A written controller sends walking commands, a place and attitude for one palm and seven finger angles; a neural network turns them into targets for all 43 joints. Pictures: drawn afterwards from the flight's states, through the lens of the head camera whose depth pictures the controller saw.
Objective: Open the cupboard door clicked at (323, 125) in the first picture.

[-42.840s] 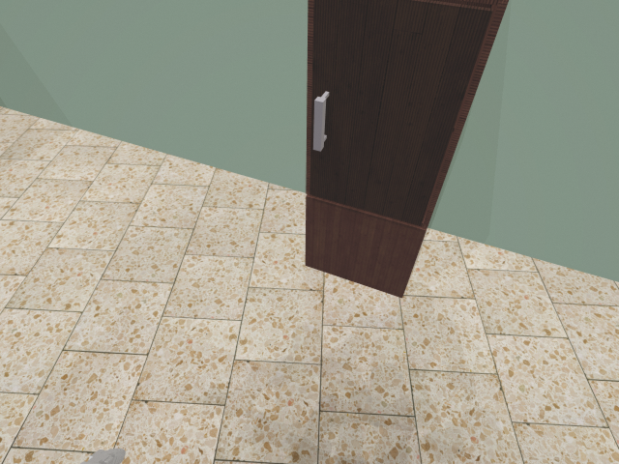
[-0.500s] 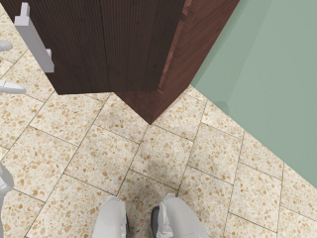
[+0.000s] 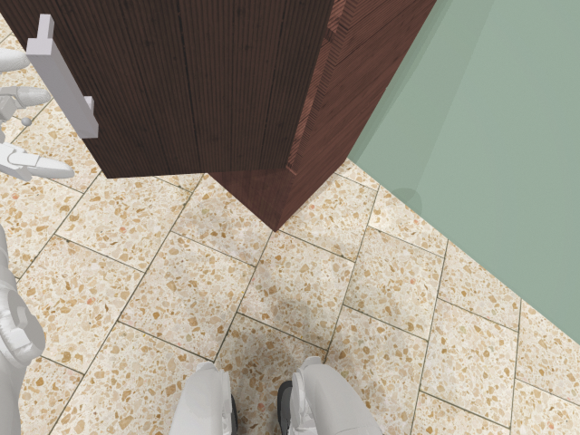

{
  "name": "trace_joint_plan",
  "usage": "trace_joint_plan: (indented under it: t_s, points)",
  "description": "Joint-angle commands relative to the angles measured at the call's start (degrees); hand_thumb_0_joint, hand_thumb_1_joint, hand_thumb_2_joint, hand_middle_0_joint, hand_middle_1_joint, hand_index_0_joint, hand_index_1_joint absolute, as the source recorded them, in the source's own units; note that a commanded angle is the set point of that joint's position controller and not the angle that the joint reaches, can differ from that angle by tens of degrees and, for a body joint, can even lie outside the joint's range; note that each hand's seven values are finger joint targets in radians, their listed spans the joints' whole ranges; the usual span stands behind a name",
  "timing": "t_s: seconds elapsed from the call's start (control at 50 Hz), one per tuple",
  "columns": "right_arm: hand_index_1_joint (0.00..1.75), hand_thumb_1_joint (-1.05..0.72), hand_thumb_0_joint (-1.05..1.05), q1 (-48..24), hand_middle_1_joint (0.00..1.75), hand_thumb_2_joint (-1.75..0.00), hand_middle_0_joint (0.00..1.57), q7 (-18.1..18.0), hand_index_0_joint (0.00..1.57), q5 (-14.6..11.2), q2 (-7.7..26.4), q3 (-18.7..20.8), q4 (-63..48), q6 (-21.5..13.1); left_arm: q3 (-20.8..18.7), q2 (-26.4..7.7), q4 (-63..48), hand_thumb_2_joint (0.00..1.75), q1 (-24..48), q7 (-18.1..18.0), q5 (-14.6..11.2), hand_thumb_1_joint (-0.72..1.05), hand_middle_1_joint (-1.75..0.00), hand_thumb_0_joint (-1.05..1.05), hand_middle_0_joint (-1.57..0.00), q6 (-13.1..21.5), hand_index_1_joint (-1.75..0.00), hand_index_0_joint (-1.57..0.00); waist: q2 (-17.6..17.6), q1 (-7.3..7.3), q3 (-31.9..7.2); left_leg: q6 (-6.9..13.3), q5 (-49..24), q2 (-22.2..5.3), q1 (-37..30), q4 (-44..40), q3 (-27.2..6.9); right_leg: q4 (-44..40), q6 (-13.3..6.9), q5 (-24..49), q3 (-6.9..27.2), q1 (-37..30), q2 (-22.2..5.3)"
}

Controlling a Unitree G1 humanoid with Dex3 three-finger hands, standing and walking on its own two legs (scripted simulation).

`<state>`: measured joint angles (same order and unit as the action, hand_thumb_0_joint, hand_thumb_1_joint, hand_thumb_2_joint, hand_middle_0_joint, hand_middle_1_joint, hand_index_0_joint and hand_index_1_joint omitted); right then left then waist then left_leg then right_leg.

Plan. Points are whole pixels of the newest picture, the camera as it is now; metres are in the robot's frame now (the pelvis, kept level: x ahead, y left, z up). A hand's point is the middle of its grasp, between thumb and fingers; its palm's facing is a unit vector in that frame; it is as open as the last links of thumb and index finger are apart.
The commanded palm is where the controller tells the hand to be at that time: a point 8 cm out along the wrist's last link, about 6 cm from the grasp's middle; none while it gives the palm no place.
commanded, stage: slide the fingers in behind the handle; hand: left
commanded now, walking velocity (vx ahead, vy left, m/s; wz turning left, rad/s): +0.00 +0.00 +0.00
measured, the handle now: (69, 82) +0.56 +0.26 +0.05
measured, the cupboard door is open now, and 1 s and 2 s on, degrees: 50 50 50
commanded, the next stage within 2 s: close the thumb around the handle in 1.26 s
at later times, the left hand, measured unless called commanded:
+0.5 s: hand (64, 123) +0.49 +0.25 +0.05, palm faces +0.08 -1.00 -0.02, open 14.0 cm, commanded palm +0.48 +0.28 +0.05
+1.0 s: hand (86, 118) +0.50 +0.23 +0.05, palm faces +0.11 -0.99 -0.01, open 14.0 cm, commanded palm +0.48 +0.27 +0.05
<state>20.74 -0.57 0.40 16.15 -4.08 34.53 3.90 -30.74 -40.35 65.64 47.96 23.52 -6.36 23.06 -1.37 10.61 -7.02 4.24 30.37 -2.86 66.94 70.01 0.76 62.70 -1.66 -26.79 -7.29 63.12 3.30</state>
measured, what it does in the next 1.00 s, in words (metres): stands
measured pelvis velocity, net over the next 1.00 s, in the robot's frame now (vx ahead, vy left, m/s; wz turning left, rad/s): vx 0.00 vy -0.01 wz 0.01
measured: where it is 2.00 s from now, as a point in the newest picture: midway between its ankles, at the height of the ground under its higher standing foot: outside the picture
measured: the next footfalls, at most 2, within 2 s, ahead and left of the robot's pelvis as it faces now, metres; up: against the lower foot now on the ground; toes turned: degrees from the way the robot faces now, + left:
none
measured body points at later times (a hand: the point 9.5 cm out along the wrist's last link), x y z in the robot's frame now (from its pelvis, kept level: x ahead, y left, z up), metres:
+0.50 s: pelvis +0.00 +0.00 +0.00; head +0.16 +0.04 +0.42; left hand +0.48 +0.31 +0.05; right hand +0.03 -0.27 -0.10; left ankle +0.01 +0.07 -0.64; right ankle +0.02 -0.11 -0.64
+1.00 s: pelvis +0.00 -0.01 +0.00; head +0.16 +0.03 +0.42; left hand +0.49 +0.28 +0.05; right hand +0.03 -0.28 -0.10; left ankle +0.01 +0.07 -0.64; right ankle +0.02 -0.11 -0.64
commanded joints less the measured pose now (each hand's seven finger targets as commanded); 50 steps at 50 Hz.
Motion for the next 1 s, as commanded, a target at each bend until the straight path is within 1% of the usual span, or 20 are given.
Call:
trace_joint_plan:
  t_s: [0.0, 0.04, 0.1, 0.2, 0.24, 0.26, 0.32, 0.4, 0.42, 0.46, 0.48, 0.52, 0.58, 0.64, 0.66, 0.74, 0.76, 0.84, 0.9, 0.98]
  points:
    - [0.30, -0.90, 0.00, 10.31, 0.30, -0.90, 0.20, -0.51, 0.20, 0.22, 11.90, 4.45, -1.23, -0.32, -0.50, -15.56, -11.47, 0.30, 20.47, -0.69, -1.77, -0.50, -1.20, 0.00, -0.30, 4.87, -1.20, -0.30, -12.89, -0.59, -27.58, -3.63, -29.49, -0.68, -31.43, -8.30, -8.18, -5.42, 0.13, 13.14, 3.80, -5.86, 0.67]
    - [0.30, -0.90, 0.00, 10.40, 0.30, -0.90, 0.20, -0.65, 0.20, 0.03, 12.12, 4.50, -1.67, -0.18, -0.64, -15.72, -10.20, 0.30, 18.77, -0.28, -1.89, -0.50, -1.20, 0.00, -0.30, 4.21, -1.20, -0.30, -12.29, -1.07, -27.32, -3.35, -29.07, -0.48, -30.69, -8.67, -7.90, -5.48, -0.10, 13.52, 3.90, -7.00, 0.65]
    - [0.30, -0.90, 0.00, 9.87, 0.30, -0.90, 0.20, -0.90, 0.20, -0.28, 12.01, 4.07, -1.71, -0.05, 1.00, -14.60, -7.98, 0.30, 20.90, -0.06, -1.94, -0.50, -1.20, 0.00, -0.30, 2.63, -1.20, -0.30, -10.40, 0.06, -24.15, -2.71, -23.96, -0.20, -26.66, -9.05, -7.31, -6.07, 0.35, 12.07, 4.28, -7.15, 0.45]
    - [0.30, -0.90, 0.00, 10.43, 0.30, -0.90, 0.20, -0.76, 0.20, 0.17, 11.60, 4.68, -1.48, -0.47, -0.25, -14.88, -14.87, 0.30, 21.94, -1.17, -2.31, -0.50, -1.20, 0.00, -0.30, 5.83, -1.20, -0.30, -13.52, -1.47, -32.03, -3.70, -32.96, -0.34, -33.22, -7.91, -7.94, -4.88, 0.06, 16.22, 4.30, -8.10, 0.47]
    - [0.30, -0.90, 0.00, 10.55, 0.30, -0.90, 0.20, -0.43, 0.20, 0.32, 11.18, 4.84, -1.07, -0.43, 1.90, -11.36, -15.01, 0.30, 22.41, -1.70, -2.53, -0.50, -1.20, 0.00, -0.30, 6.58, -1.20, -0.30, -14.55, -0.81, -30.97, -4.44, -35.04, -0.78, -35.93, -7.85, -8.88, -4.66, -0.10, 15.02, 3.62, -4.76, 0.68]
    - [0.30, -0.90, 0.00, 10.29, 0.30, -0.90, 0.20, -0.34, 0.20, 0.37, 11.30, 4.86, -0.58, -0.35, 2.38, -10.50, -14.06, 0.30, 22.77, -1.95, -2.61, -0.50, -1.20, 0.00, -0.30, 6.39, -1.20, -0.30, -12.92, -0.18, -29.97, -4.31, -33.44, -0.82, -35.04, -7.84, -8.88, -5.09, 0.20, 14.55, 3.65, -4.71, 0.64]
    - [0.30, -0.90, 0.00, 10.17, 0.30, -0.90, 0.20, -0.50, 0.20, -0.02, 11.48, 4.72, -0.74, -0.02, 2.12, -10.45, -10.11, 0.30, 20.64, -2.59, -2.37, -0.50, -1.20, 0.00, -0.30, 4.48, -1.20, -0.30, -9.32, -0.19, -26.94, -3.09, -27.77, -0.18, -29.36, -8.56, -7.65, -5.67, 0.34, 14.17, 4.11, -7.74, 0.38]
    - [0.30, -0.90, 0.00, 10.13, 0.30, -0.90, 0.20, -0.31, 0.20, 0.17, 11.01, 4.72, -1.21, 0.10, 2.74, -10.13, -12.95, 0.30, 21.81, -3.85, -1.37, -0.50, -1.20, 0.00, -0.30, 4.43, -1.20, -0.30, -13.35, -1.14, -29.01, -3.57, -30.01, -0.10, -32.28, -8.84, -7.59, -5.66, 0.13, 14.82, 4.22, -7.47, 0.27]
    - [0.30, -0.90, 0.00, 10.18, 0.30, -0.90, 0.20, -0.33, 0.20, 0.30, 11.14, 4.79, -1.27, 0.08, 0.95, -12.17, -14.09, 0.30, 21.41, -4.52, -1.34, -0.50, -1.20, 0.00, -0.30, 4.94, -1.20, -0.30, -11.93, -1.49, -30.00, -3.47, -30.74, -0.14, -32.06, -8.70, -7.50, -5.54, 0.13, 15.98, 4.35, -9.07, 0.33]
    - [0.30, -0.90, 0.00, 10.29, 0.30, -0.90, 0.20, -0.20, 0.20, 0.39, 10.90, 4.97, -1.50, 0.09, 0.95, -11.37, -15.54, 0.30, 20.52, -5.19, -1.51, -0.50, -1.20, 0.00, -0.30, 6.20, -1.20, -0.30, -11.49, -1.67, -32.09, -3.77, -33.46, -0.28, -33.52, -8.43, -7.68, -5.16, 0.16, 17.25, 4.29, -9.49, 0.45]
    - [0.30, -0.90, 0.00, 9.73, 0.30, -0.90, 0.20, -0.10, 0.20, 0.39, 10.61, 4.74, -1.33, 0.02, 2.26, -9.72, -15.13, 0.30, 21.57, -5.40, -1.54, -0.50, -1.20, 0.00, -0.30, 6.53, -1.20, -0.30, -11.94, -1.19, -30.76, -3.71, -32.17, -0.15, -32.60, -8.35, -7.50, -5.19, 0.21, 16.73, 4.37, -9.04, 0.44]
    - [0.30, -0.90, 0.00, 9.42, 0.30, -0.90, 0.20, -0.02, 0.20, 0.19, 10.53, 4.61, -1.21, -0.06, 2.46, -8.95, -12.36, 0.30, 20.92, -5.85, -1.61, -0.50, -1.20, 0.00, -0.30, 6.28, -1.20, -0.30, -9.09, -0.54, -27.16, -2.90, -27.21, 0.16, -28.27, -8.50, -6.61, -5.69, 0.37, 15.58, 4.72, -10.22, 0.50]
    - [0.30, -0.90, 0.00, 9.57, 0.30, -0.90, 0.20, -0.27, 0.20, 0.14, 10.81, 4.45, -1.25, -0.07, 2.16, -10.15, -9.83, 0.30, 21.34, -5.96, -0.94, -0.50, -1.20, 0.00, -0.30, 5.67, -1.20, -0.30, -8.62, -0.38, -25.67, -2.54, -24.46, 0.41, -25.74, -8.85, -6.25, -5.74, 0.31, 14.93, 5.03, -11.04, 0.32]
    - [0.30, -0.90, 0.00, 9.82, 0.30, -0.90, 0.20, -0.17, 0.20, 0.28, 10.58, 4.63, -1.60, -0.23, 3.14, -8.66, -11.58, 0.30, 21.35, -5.58, -1.08, -0.50, -1.20, 0.00, -0.30, 5.99, -1.20, -0.30, -10.34, -0.69, -28.34, -2.56, -26.80, 0.54, -27.78, -8.41, -6.09, -5.36, 0.13, 16.54, 5.18, -11.23, 0.31]
    - [0.30, -0.90, 0.00, 9.82, 0.30, -0.90, 0.20, -0.21, 0.20, 0.36, 10.73, 4.66, -1.46, -0.20, 1.90, -10.39, -12.54, 0.30, 21.34, -5.57, -1.13, -0.50, -1.20, 0.00, -0.30, 6.29, -1.20, -0.30, -10.82, -1.31, -30.08, -2.63, -27.68, 0.50, -28.06, -8.12, -5.96, -5.24, 0.22, 17.50, 5.44, -12.21, 0.21]
    - [0.30, -0.90, 0.00, 9.72, 0.30, -0.90, 0.20, 0.00, 0.20, 0.28, 10.30, 4.78, -1.07, -0.37, 4.87, -5.81, -12.66, 0.30, 22.59, -5.47, -1.97, -0.50, -1.20, 0.00, -0.30, 6.78, -1.20, -0.30, -10.64, -0.02, -28.82, -2.70, -27.92, 0.34, -29.36, -7.99, -6.42, -5.35, 0.16, 16.94, 5.08, -9.91, 0.39]
    - [0.30, -0.90, 0.00, 9.89, 0.30, -0.90, 0.20, -0.08, 0.20, 0.36, 10.53, 4.87, -0.70, -0.31, 4.08, -6.89, -13.06, 0.30, 23.33, -5.73, -1.84, -0.50, -1.20, 0.00, -0.30, 6.83, -1.20, -0.30, -10.25, -0.24, -29.68, -2.87, -28.51, 0.17, -29.79, -8.03, -6.71, -5.13, 0.26, 17.12, 4.94, -10.06, 0.32]
    - [0.30, -0.90, 0.00, 10.12, 0.30, -0.90, 0.20, 0.13, 0.20, 0.44, 10.21, 5.00, -0.67, -0.34, 6.24, -3.58, -12.32, 0.30, 23.67, -6.96, -1.48, -0.50, -1.20, 0.00, -0.30, 6.42, -1.20, -0.30, -11.21, 0.12, -28.29, -3.10, -28.57, 0.26, -30.74, -8.45, -7.08, -5.20, 0.11, 15.84, 4.53, -8.09, 0.32]
    - [0.30, -0.90, 0.00, 10.11, 0.30, -0.90, 0.20, -0.08, 0.20, 0.49, 10.69, 4.85, -0.62, -0.13, 2.70, -8.49, -10.37, 0.30, 23.16, -8.34, -0.45, -0.50, -1.20, 0.00, -0.30, 5.96, -1.20, -0.30, -8.75, -0.30, -27.52, -2.74, -25.49, 0.46, -27.01, -8.32, -6.53, -5.31, 0.33, 15.33, 5.09, -9.94, 0.16]
    - [0.30, -0.90, 0.00, 9.83, 0.30, -0.90, 0.20, 0.26, 0.20, 0.58, 10.15, 4.67, -1.34, -0.28, 2.75, -8.60, -12.21, 0.30, 22.30, -8.72, 0.18, -0.50, -1.20, 0.00, -0.30, 7.14, -1.20, -0.30, -10.38, -1.19, -30.36, -2.65, -27.76, 0.74, -27.47, -7.80, -5.73, -4.89, 0.27, 18.12, 5.61, -12.53, 0.21]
